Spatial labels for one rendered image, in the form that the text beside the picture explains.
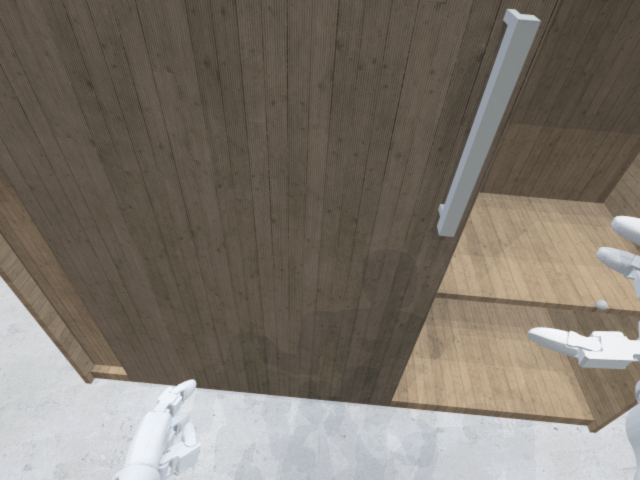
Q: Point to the wardrobe door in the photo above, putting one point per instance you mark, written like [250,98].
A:
[23,237]
[246,192]

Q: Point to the handle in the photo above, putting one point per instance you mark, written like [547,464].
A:
[510,59]

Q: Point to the robot left hand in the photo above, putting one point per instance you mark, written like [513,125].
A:
[154,437]

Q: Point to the robot right hand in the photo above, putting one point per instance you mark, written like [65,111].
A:
[602,349]

